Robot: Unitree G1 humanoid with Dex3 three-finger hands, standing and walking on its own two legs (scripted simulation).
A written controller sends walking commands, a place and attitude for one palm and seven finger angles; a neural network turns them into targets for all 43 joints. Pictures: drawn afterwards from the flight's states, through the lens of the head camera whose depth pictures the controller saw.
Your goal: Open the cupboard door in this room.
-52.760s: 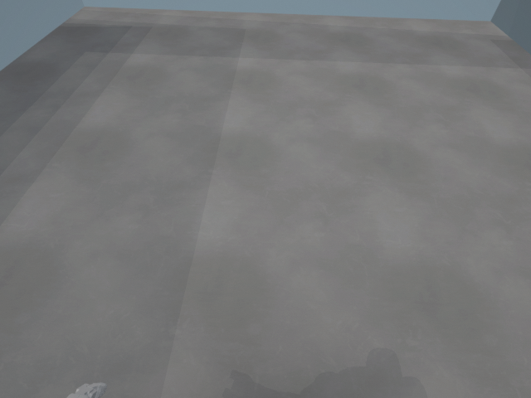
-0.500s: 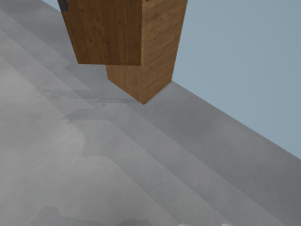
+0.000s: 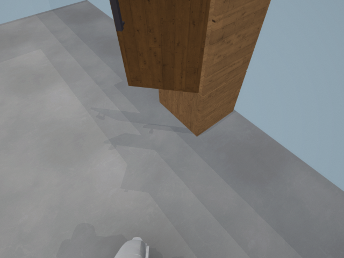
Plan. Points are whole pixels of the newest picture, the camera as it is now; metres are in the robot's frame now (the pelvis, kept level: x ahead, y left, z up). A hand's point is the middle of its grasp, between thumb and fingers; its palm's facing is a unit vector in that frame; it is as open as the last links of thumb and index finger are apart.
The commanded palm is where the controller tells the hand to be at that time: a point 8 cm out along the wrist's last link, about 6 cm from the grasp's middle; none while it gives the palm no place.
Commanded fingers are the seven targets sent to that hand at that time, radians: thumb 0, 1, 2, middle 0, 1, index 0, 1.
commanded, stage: take the last steps up to it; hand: left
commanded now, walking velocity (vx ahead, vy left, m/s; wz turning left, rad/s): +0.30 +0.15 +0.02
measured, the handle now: (118, 12) +0.98 +0.31 +0.08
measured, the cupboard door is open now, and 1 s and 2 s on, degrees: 42 42 42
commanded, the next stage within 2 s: come to a stop and stand still in 0.82 s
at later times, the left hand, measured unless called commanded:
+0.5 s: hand (107, 188) +0.32 +0.23 -0.16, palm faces -0.02 -0.97 -0.23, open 7.4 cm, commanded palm none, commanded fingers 0.00 0.90 0.90 -0.20 -0.30 -0.20 -0.30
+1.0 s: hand (94, 186) +0.34 +0.29 -0.20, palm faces +0.04 -0.99 -0.16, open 7.4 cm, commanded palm none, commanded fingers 0.00 0.90 0.90 -0.20 -0.30 -0.20 -0.30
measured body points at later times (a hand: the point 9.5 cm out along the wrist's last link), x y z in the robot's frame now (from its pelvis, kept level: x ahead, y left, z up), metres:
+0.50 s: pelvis +0.19 +0.05 -0.02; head +0.21 +0.02 +0.43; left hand +0.32 +0.28 -0.14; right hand +0.16 -0.18 -0.19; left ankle +0.12 +0.16 -0.74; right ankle +0.25 -0.04 -0.75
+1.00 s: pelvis +0.39 +0.12 -0.02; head +0.42 +0.14 +0.43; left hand +0.34 +0.35 -0.18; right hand +0.48 -0.11 -0.16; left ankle +0.45 +0.21 -0.74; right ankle +0.27 -0.01 -0.69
